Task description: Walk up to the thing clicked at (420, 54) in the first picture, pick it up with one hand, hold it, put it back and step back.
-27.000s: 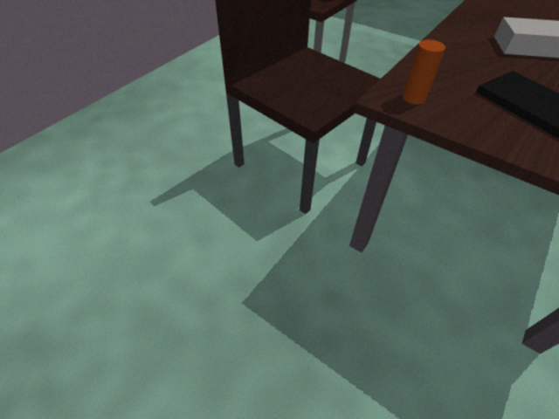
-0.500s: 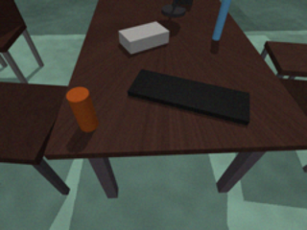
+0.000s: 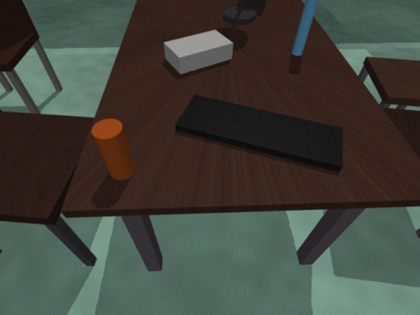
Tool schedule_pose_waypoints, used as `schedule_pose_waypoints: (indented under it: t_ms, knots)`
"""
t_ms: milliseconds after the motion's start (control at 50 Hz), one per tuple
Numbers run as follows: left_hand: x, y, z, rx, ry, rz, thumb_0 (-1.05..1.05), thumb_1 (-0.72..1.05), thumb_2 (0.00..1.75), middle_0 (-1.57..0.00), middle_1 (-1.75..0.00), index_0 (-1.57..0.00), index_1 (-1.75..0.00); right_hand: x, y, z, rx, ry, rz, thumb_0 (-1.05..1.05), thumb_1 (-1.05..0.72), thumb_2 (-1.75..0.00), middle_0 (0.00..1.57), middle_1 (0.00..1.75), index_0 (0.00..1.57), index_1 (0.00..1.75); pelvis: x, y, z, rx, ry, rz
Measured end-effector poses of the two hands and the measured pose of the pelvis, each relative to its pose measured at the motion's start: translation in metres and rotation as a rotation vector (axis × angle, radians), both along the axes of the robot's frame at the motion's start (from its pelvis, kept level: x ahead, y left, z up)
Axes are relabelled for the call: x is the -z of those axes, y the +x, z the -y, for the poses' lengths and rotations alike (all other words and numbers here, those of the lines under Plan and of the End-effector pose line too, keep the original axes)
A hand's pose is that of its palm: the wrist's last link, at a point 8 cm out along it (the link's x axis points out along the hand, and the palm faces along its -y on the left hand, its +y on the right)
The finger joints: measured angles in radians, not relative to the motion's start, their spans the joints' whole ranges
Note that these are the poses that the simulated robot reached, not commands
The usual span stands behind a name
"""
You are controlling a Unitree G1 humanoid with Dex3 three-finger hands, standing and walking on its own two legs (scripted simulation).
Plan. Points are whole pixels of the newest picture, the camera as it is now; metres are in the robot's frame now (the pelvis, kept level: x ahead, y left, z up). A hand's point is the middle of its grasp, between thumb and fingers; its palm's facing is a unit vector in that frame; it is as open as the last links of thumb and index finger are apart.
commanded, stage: stand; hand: left
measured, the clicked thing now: (115, 151) +0.46 +0.24 +0.02
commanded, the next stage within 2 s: none
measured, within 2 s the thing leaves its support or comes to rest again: neither
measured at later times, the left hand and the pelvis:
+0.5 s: hand out of the picture +0.07 +0.25 -0.16, palm faces -0.04 -0.94 -0.35, open 7.4 cm; pelvis +0.01 +0.00 +0.00, yaw +0 degrees
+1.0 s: hand out of the picture +0.07 +0.25 -0.16, palm faces -0.03 -0.94 -0.34, open 7.4 cm; pelvis +0.01 +0.00 +0.00, yaw +1 degrees
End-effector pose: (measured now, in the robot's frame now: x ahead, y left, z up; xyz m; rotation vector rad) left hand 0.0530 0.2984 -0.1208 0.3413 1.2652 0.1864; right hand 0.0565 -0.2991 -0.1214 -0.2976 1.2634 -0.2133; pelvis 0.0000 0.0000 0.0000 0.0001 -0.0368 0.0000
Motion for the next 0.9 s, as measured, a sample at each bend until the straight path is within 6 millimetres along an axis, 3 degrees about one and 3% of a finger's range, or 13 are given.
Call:
schedule_pose_waypoints:
  t_ms: [120, 260, 600, 900]
  knots:
    - [0.001, 0.0, 0.002, -0.002, -0.005, -0.009, 0.0, 0.63, 0.84, -0.2, -0.29, -0.2, -0.29, 0.0, -0.001, 0.001, 0.001, -0.002, -0.012, 0.0, -0.9, -0.9, 0.2, 0.3, 0.2, 0.3, 0.0, 0.002, 0.001, -0.001, 0.001, -0.003]
    - [0.001, 0.005, 0.004, -0.004, -0.004, -0.006, 0.0, 0.83, 0.89, -0.2, -0.3, -0.2, -0.29, 0.001, 0.005, 0.002, -0.001, 0.0, -0.009, 0.0, -0.9, -0.9, 0.2, 0.3, 0.2, 0.3, 0.0, 0.005, 0.002, -0.001, 0.002, -0.005]
    - [-0.001, 0.019, 0.006, -0.006, -0.004, 0.019, 0.01, 0.9, 0.9, -0.2, -0.3, -0.2, -0.3, 0.0, 0.023, 0.002, -0.02, 0.0, 0.011, 0.0, -0.9, -0.9, 0.2, 0.3, 0.2, 0.3, 0.0, 0.012, 0.005, -0.007, 0.001, -0.011]
    - [0.0, 0.015, 0.006, -0.014, -0.006, 0.019, 0.01, 0.9, 0.9, -0.2, -0.3, -0.2, -0.3, -0.001, 0.027, 0.002, -0.027, -0.002, 0.023, 0.0, -0.9, -0.9, 0.2, 0.3, 0.2, 0.3, 0.0, 0.011, 0.005, -0.01, -0.001, -0.005]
